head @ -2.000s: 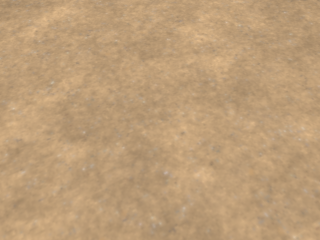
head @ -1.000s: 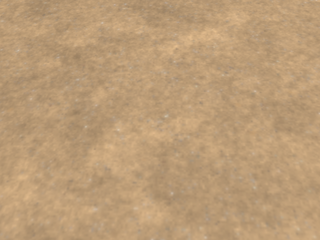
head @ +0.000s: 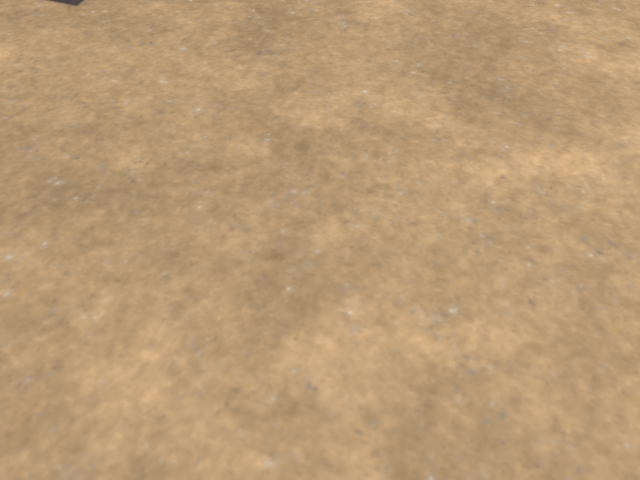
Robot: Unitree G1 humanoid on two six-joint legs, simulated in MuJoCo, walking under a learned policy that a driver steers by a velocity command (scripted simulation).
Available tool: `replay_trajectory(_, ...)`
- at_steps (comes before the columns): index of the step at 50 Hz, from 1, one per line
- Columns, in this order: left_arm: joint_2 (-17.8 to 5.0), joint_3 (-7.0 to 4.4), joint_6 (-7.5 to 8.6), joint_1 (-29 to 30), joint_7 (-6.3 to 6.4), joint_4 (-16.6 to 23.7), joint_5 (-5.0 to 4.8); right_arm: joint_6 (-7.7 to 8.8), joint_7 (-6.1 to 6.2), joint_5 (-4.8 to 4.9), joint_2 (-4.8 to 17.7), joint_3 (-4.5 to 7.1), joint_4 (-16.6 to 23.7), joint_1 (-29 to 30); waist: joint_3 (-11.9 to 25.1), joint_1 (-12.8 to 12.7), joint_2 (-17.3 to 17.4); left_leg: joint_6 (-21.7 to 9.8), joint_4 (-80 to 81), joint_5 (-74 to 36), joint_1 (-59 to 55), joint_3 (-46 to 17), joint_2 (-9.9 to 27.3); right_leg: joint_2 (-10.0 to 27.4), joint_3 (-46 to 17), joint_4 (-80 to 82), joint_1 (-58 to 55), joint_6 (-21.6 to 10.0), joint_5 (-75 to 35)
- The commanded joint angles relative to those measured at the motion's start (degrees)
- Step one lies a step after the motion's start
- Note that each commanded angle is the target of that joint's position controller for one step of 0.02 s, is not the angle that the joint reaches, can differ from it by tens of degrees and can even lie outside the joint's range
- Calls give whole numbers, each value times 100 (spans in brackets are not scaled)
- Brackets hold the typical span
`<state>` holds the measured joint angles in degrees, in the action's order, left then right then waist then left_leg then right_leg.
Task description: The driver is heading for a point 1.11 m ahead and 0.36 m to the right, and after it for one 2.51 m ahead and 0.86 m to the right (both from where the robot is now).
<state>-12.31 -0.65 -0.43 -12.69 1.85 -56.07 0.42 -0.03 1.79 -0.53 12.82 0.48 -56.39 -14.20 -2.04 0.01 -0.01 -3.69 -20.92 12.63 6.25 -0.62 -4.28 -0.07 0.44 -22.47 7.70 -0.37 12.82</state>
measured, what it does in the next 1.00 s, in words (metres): walks ahead: right foot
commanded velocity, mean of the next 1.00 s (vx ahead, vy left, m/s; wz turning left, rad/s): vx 0.13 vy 0.00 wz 0.01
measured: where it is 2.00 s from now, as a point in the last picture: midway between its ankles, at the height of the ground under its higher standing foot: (362, 438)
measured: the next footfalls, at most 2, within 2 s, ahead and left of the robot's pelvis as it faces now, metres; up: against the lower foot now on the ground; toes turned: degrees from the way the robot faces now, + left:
right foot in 0.88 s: +0.10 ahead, -0.13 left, +0.00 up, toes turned -4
left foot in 1.34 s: +0.45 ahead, +0.01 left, +0.00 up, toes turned +3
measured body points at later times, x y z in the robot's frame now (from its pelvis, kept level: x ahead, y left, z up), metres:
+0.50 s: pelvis +0.00 +0.00 +0.00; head +0.00 +0.00 +0.45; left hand -0.01 +0.22 -0.16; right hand -0.01 -0.23 -0.16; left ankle -0.01 +0.08 -0.74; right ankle -0.01 -0.12 -0.74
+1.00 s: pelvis +0.10 -0.06 +0.00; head +0.10 -0.08 +0.45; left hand +0.07 +0.18 -0.15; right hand +0.09 -0.30 -0.17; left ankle +0.04 +0.06 -0.68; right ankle +0.06 -0.13 -0.74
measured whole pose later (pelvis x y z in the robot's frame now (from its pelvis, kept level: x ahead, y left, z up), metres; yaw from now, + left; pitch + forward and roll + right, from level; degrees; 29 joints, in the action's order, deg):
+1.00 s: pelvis +0.10 -0.06 +0.00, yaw -1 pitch +0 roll +1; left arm -9.7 -2.2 4.0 -22.1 0.3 -61.9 1.2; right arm 2.9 -0.9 -2.2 11.8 2.6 -62.2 -18.8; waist 1.0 -0.1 1.8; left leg -5.2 -57.6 19.1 21.7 1.1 0.4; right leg -2.3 4.3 -23.9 8.5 -4.3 16.1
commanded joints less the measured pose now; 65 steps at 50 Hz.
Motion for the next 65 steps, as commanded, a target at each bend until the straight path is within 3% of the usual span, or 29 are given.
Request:
replay_trajectory(1,-565,-101,37,-194,26,-39,8,41,38,2,480,87,-22,-130,-16,-41,-44,-38,394,-947,204,-706,764,610,-587,311,-115,-225,-1081)
replay_trajectory(13,-364,4,36,-316,44,-621,16,33,75,5,367,-3,-607,-299,-137,-11,-19,-33,449,-736,207,-694,814,547,-579,411,38,-217,-784)
replay_trajectory(27,-139,79,38,-593,69,-978,16,57,90,5,111,-70,-923,-491,-226,-15,-21,-33,462,-553,316,-675,823,502,-573,400,178,-198,-588)
replay_trajectory(28,-108,86,35,-656,68,-1006,23,54,88,1,94,-74,-946,-551,-105,-7,6,-48,532,-52,282,-682,787,441,-539,410,144,-205,-190)
replay_trajectory(30,-187,31,9,-667,52,-961,54,7,84,3,319,29,-939,-632,-220,25,219,-231,569,1602,460,-827,718,120,-300,-9,424,-289,1105)
replay_trajectory(32,-133,14,-4,-465,-8,-793,132,-50,58,-20,469,134,-943,-938,-662,192,502,-592,903,3281,587,-1512,1104,-135,-88,-711,1327,-366,1934)
replay_trajectory(33,42,47,22,-366,-44,-697,186,-54,53,-32,527,185,-984,-1149,-791,269,746,-834,1192,3720,509,-2074,1531,-198,173,-1245,1635,-347,1685)
replay_trajectory(34,74,52,70,-258,-73,-602,222,-38,50,-44,524,221,-990,-1226,-907,298,810,-1044,1423,3697,533,-2488,1911,-47,268,-1741,1863,-342,1309)
replay_trajectory(36,-100,-17,184,-17,-132,-406,191,53,25,-111,532,267,-933,-1223,-857,293,565,-1209,1581,2960,305,-2672,2153,182,76,-2404,2317,-345,1375)
replay_trajectory(38,-128,-64,290,-38,-212,-307,144,152,14,-85,551,300,-847,-1049,-655,133,428,-1066,1461,2340,164,-2200,1975,265,54,-2248,2255,-339,1294)
replay_trajectory(40,-59,-88,343,-154,-248,-259,96,211,8,-46,565,322,-764,-849,-567,-19,565,-887,1300,2008,562,-1655,1682,151,226,-1635,1545,-340,1106)
replay_trajectory(42,77,-107,358,-778,-223,-443,52,221,-17,13,541,338,-692,-621,-559,-344,466,-745,850,2002,1476,-1160,1372,-127,601,-610,98,-361,388)
replay_trajectory(43,34,-151,360,-1252,-189,-627,49,232,-30,-9,472,328,-657,-613,-497,-482,244,-672,369,2025,1966,-971,1160,-288,638,-338,-679,-348,434)
replay_trajectory(44,-196,-222,403,-1807,-136,-752,100,287,-56,-55,238,259,-550,-509,-378,-687,-356,-504,-683,1799,2574,-536,820,285,-202,176,-1418,-419,992)
replay_trajectory(45,-809,-358,436,-2533,-93,-813,131,353,-128,-12,-272,117,-297,-400,-1,-870,-1772,-211,-2713,1724,3381,407,103,1818,-2732,1433,-1939,-855,2932)
replay_trajectory(46,-862,-383,365,-2514,-93,-915,102,356,-179,-205,194,229,-190,-274,-397,-671,-1343,-257,-3825,1863,3815,208,204,2293,-3772,1768,-1325,-1245,3647)
replay_trajectory(47,-642,-323,372,-1852,-113,-686,96,368,-248,-256,266,253,-136,-99,-835,-328,-578,-293,-4256,1261,3908,-33,567,2147,-3411,1710,-770,-1249,3409)
replay_trajectory(48,-542,-295,433,-1433,-148,-525,79,400,-304,-206,146,227,-167,-105,-858,-148,-292,-255,-4246,729,3747,-110,723,1872,-2814,1705,-489,-1144,2636)
replay_trajectory(49,-459,-267,494,-1233,-152,-432,62,426,-338,-167,79,222,-214,-179,-746,-14,-219,-180,-4115,345,3521,-96,826,1618,-2272,1739,-439,-1030,1787)
replay_trajectory(51,-250,-194,596,-1371,-126,-494,55,385,-375,-184,129,251,-246,-176,-523,33,-257,-34,-3994,-51,3355,93,833,1291,-1485,1667,-611,-914,309)
replay_trajectory(54,-190,-143,646,-1875,-107,-682,49,291,-366,-157,82,259,-68,274,-440,-28,-381,93,-3807,-273,3625,337,783,1142,-890,1451,-911,-925,-1505)
replay_trajectory(58,-157,-85,658,-2010,-89,-698,63,264,-365,-102,-53,177,389,1398,-618,-193,-474,175,-2585,-649,3462,643,628,964,-455,1424,-730,-927,-2634)
replay_trajectory(61,-254,-93,677,-2102,-56,-745,66,266,-360,-48,-70,124,593,1854,-657,-273,-588,34,-1629,-867,2873,856,451,995,-296,1406,-760,-912,-3203)
replay_trajectory(63,-342,-112,692,-2015,-44,-763,76,280,-316,-43,49,156,642,1752,-560,-133,-608,-185,-1319,-797,2409,885,334,1121,-216,1139,-978,-887,-4142)
replay_trajectory(65,-482,-154,697,-1829,-23,-749,86,334,-234,-40,266,262,443,956,-99,258,-632,-429,-1201,-504,1517,884,71,1165,-89,157,-1262,-795,-5627)
Keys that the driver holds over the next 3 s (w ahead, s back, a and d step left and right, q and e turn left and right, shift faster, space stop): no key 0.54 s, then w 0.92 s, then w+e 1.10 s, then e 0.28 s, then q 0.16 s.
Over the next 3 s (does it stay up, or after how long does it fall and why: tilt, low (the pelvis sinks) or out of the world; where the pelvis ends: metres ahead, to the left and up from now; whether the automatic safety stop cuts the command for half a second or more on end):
stays up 1.06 -0.27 -0.02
